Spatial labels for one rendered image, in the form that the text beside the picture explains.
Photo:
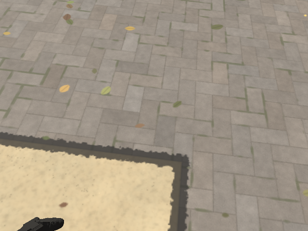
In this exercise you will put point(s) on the left robot hand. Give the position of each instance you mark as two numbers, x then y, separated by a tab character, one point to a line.
42	224

